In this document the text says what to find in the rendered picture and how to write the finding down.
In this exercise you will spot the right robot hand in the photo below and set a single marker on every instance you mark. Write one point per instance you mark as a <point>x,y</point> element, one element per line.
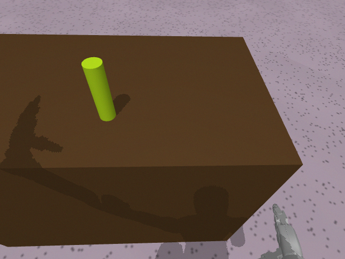
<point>286,237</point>

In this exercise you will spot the can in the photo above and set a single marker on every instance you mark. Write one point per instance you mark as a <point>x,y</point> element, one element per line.
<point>96,77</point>

